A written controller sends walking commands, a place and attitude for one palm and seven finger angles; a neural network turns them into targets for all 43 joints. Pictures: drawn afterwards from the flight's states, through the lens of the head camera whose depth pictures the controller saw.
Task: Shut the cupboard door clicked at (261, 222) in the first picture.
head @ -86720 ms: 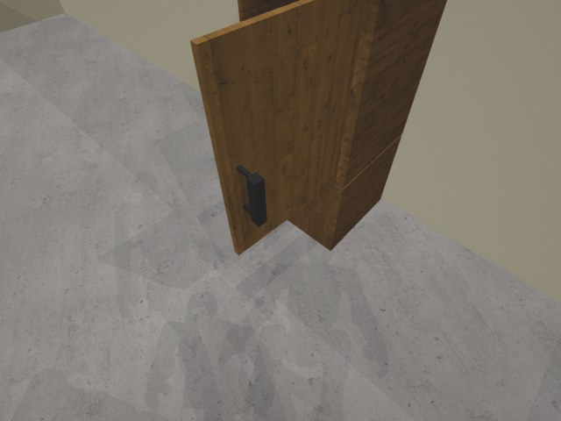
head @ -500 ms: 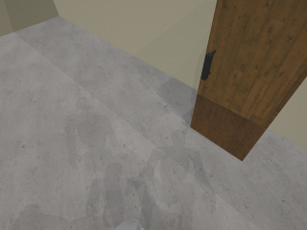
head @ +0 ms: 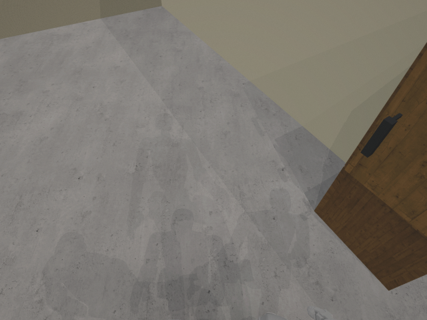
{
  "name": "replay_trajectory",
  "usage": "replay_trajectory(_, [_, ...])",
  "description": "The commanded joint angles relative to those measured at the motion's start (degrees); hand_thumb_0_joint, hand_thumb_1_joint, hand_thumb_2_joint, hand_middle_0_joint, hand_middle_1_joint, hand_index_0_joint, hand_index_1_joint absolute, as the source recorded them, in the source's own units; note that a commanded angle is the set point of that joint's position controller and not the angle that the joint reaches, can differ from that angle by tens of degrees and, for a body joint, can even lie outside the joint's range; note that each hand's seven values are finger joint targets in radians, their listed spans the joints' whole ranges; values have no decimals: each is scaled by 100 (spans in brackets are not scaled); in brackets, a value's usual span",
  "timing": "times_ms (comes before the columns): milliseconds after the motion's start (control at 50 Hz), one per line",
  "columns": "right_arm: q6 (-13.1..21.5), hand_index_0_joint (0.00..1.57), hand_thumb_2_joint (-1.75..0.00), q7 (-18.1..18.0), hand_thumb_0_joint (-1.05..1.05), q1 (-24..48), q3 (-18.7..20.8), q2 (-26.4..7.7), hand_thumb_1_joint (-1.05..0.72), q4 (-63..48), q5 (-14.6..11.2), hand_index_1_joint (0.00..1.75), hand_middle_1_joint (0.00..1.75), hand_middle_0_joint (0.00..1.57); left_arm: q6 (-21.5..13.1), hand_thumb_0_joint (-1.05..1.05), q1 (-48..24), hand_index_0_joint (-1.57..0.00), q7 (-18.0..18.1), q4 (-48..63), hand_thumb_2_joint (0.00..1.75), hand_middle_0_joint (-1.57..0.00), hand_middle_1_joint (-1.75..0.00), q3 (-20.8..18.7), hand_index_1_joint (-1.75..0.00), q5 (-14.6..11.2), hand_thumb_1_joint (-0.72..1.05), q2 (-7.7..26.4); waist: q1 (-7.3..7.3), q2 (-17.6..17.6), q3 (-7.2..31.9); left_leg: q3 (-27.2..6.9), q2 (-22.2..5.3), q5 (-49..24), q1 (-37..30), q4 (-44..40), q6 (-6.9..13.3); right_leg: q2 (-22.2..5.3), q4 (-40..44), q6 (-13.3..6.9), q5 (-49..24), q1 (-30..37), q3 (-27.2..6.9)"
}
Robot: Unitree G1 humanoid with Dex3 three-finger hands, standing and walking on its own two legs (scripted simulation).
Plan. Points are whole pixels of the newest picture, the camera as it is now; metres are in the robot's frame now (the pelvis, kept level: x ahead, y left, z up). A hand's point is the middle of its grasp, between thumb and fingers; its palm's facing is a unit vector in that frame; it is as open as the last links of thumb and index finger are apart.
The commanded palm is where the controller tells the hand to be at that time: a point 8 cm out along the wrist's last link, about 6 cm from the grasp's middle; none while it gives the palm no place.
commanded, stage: turn to face it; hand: left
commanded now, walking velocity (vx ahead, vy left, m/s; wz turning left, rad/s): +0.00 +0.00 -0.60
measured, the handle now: (382, 135) +0.69 -0.44 -0.09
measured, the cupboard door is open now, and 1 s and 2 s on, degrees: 3 3 3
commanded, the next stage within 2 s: take the last steps up to it in 1.30 s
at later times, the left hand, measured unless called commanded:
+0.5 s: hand (135, 291) +0.19 +0.20 -0.17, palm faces -0.22 -0.95 -0.22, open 7.3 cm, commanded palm none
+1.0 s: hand (191, 243) +0.30 +0.09 -0.15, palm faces -0.58 -0.77 -0.25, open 7.3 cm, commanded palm none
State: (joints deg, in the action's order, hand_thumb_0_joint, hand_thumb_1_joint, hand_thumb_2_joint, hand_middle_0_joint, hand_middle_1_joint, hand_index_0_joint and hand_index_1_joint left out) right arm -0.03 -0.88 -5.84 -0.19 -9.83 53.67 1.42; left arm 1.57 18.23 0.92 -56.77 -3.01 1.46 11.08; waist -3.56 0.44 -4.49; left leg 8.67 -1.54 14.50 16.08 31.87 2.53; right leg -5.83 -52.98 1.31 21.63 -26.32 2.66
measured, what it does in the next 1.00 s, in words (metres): steps on the spot, turning right: right foot, then left foot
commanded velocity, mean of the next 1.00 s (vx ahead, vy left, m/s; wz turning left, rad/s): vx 0.00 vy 0.00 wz -0.57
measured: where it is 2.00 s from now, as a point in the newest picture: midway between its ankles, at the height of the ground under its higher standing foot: outside the picture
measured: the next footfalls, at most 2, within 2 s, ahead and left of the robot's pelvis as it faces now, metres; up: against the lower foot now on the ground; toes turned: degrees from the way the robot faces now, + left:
right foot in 0.12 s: +0.11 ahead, -0.12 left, +0.00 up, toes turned -8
left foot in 0.46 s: +0.14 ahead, +0.12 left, +0.00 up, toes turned -16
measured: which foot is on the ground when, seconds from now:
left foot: down 0.00-0.12, up 0.14-0.44, down 0.46-0.80, up 0.82-1.00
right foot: up 0.00-0.10, down 0.12-0.46, up 0.48-0.80, down 0.82-1.00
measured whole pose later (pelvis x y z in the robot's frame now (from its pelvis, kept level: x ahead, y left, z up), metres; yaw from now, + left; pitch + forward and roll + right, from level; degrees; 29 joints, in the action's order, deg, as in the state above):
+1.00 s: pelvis +0.10 +0.00 +0.00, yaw -36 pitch +1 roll +0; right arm -3.3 -1.4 -12.1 3.0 -15.2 52.1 0.6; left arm 2.6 7.9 0.0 -49.5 -2.4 1.5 11.5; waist 1.7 -1.9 -5.1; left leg 2.3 -4.6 25.3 27.1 58.4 -4.3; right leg 0.3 -31.3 0.0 16.1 -15.8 -1.9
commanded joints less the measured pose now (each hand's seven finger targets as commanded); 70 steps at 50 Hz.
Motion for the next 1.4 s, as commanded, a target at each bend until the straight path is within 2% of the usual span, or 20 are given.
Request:
replay_trajectory(0, [-55, 20, -90, -68, 0, 43, 352, -1020, -90, -150, 9, 30, 30, 20, 59, 0, 699, -20, -82, 136, 90, -20, -30, -90, -30, 32, 90, 117, 53, -626, -72, -766, -1645, 933, 819, -1486, 517, 286, 722, -4, -469, 939, 151])
replay_trajectory(60, [-128, 20, -90, -48, 0, 100, 439, -952, -90, -223, -15, 30, 30, 20, 3, 0, 824, -20, -102, 235, 90, -20, -30, -218, -30, 59, 90, 288, -49, -206, -143, -364, -1339, 901, 816, -513, 201, 394, 1710, -107, -1154, 1142, -146])
replay_trajectory(100, [-140, 20, -90, -17, 0, -111, 398, -431, -90, -379, -93, 30, 30, 20, -115, 0, 713, -20, -64, 401, 90, -20, -30, -325, -30, 121, 90, 1007, 13, 1536, 37, 318, 89, 1871, 1154, 1761, -356, -1028, 3451, -889, -2181, 1023, -2631])
replay_trajectory(140, [-166, 20, -90, -51, 0, 31, 401, -542, -90, -507, -65, 30, 30, 20, -171, 0, 563, -20, 51, 439, 90, -20, -30, -387, -30, 51, 90, 1101, 54, 1628, 544, -860, 137, 1903, 1765, 3308, -399, -1263, 3881, -1445, -2183, 1683, -3499])
replay_trajectory(220, [-91, 20, -90, -78, 0, -47, 376, -520, -90, -395, -76, 30, 30, 20, -149, 0, 138, -20, 98, 521, 90, -20, -30, -397, -30, 31, 90, 765, 168, 608, 1094, -943, -42, 1178, 1498, 2871, -499, -755, 3145, -1338, -3383, 2192, -2193])
replay_trajectory(380, [-19, 20, -90, -143, 0, -755, 355, -547, -90, -365, -129, 30, 30, 20, 10, 0, -469, -20, 8, 690, 90, -20, -30, -475, -30, -9, 90, 1007, 429, 567, 916, -785, 118, 9, -393, -399, -482, -212, 2739, -835, -2729, 1119, -2178])
replay_trajectory(400, [44, 20, -90, -166, 0, -1007, 384, -788, -90, -312, -103, 30, 30, 20, 33, 0, -602, -20, -17, 774, 90, -20, -30, -426, -30, -56, 90, 837, 555, 42, 933, -1143, -344, -218, -1106, -1140, -379, 179, 2366, -560, -1931, 451, -1862])
replay_trajectory(420, [88, 20, -90, -178, 0, -1060, 471, -1376, -90, -384, -5, 30, 30, 20, 49, 0, -513, -20, -82, 917, 90, -20, -30, -357, -30, -103, 90, 516, 507, -1591, 904, -2576, -1762, -748, -1540, -1664, 133, 965, 1316, -199, 5, -525, -1067])
replay_trajectory(440, [40, 20, -90, -212, 0, -1090, 503, -1602, -90, -480, 27, 30, 30, 20, 22, 0, -660, -20, -129, 1058, 90, -20, -30, -333, -30, -56, 90, 652, 557, -1674, 698, -3106, -2595, -1258, -1107, -1707, 747, 914, 97, -17, 1289, -663, -503])
replay_trajectory(540, [72, 20, -90, -231, 0, -775, 404, -1292, -90, -509, 73, 30, 30, 20, 132, 0, -926, -20, -266, 983, 90, -20, -30, -306, -30, -34, 90, 651, 361, -985, 580, -1195, -1688, -3875, -1328, -925, 571, 527, -829, 160, 530, -654, -296])
replay_trajectory(740, [11, 20, -90, -86, 0, -943, 532, -1560, -90, -376, 10, 30, 30, 20, 70, 0, -1002, -20, -296, 1172, 90, -20, -30, -240, -30, -23, 90, 808, 291, -1036, 726, -286, -1703, -3337, -896, -39, 65, 655, 2199, -181, -805, 1381, 263])
replay_trajectory(760, [15, 20, -90, -38, 0, -932, 535, -1481, -90, -434, -54, 30, 30, 20, 1, 0, -556, -20, -254, 1039, 90, -20, -30, -287, -30, 3, 90, 1091, 70, -452, 983, -101, -1468, -2884, -284, 784, -201, 380, 2876, -320, -1829, 2459, -89])
replay_trajectory(780, [2, 20, -90, -9, 0, -773, 434, -1058, -90, -675, -99, 30, 30, 20, -73, 0, -11, -20, -162, 912, 90, -20, -30, -418, -30, 51, 90, 1720, -162, 1290, 1253, 400, -605, 364, 1315, 2198, -601, -1125, 3077, -884, -4140, 3672, -1898])
replay_trajectory(800, [-84, 20, -90, -73, 0, -559, 390, -1108, -90, -829, -87, 30, 30, 20, -71, 0, 218, -20, -93, 792, 90, -20, -30, -424, -30, -57, 90, 1933, -210, 1317, 1088, -306, -267, 2377, 1759, 3167, -691, -1826, 2954, -1514, -5580, 3138, -2435])
replay_trajectory(880, [-161, 20, -90, -70, 0, -668, 377, -1010, -90, -618, -62, 30, 30, 20, 8, 0, -1025, -20, 35, 1199, 90, -20, -30, -338, -30, -10, 90, 1379, 366, 889, 808, -866, -521, 1195, 1637, 3441, -730, -902, 3021, -1309, -3434, 1976, -1590])
replay_trajectory(1060, [-53, 20, -90, -64, 0, -1252, 374, -798, -90, -452, -82, 30, 30, 20, 60, 0, -1113, -20, -63, 1098, 90, -20, -30, -377, -30, 0, 90, 1232, 617, 784, 607, -538, -44, -16, -392, 19, -596, -331, 2765, -785, -1689, 560, -1788])
replay_trajectory(1100, [69, 20, -90, -98, 0, -1559, 488, -1585, -90, -416, 42, 30, 30, 20, 125, 0, -806, -20, -121, 1210, 90, -20, -30, -270, -30, -87, 90, 655, 631, -1561, 724, -2500, -1716, -252, -1125, -1409, 73, 847, 1162, -184, 380, -472, -802])
replay_trajectory(1120, [56, 20, -90, -139, 0, -1600, 517, -1807, -90, -514, 71, 30, 30, 20, 81, 0, -853, -20, -143, 1297, 90, -20, -30, -245, -30, -73, 90, 652, 684, -1702, 692, -3250, -2509, -370, -674, -1719, 678, 885, -14, -69, 1331, -466, -425])
replay_trajectory(1220, [79, 20, -90, -193, 0, -883, 353, -1234, -90, -478, 87, 30, 30, 20, 123, 0, -776, -20, -235, 928, 90, -20, -30, -266, -30, -28, 90, 538, 355, -1096, 544, -1371, -1623, -2034, -583, -1318, 537, 496, -738, 36, 560, -267, -296])
replay_trajectory(1380, [-29, 20, -90, -139, 0, -1128, 465, -1278, -90, -78, 9, 30, 30, 20, 50, 0, -465, -20, -179, 697, 90, -20, -30, -189, -30, -35, 90, 428, 345, -962, 806, -887, -1543, -2121, -562, -654, 349, 688, 2318, -138, -676, 1416, 166])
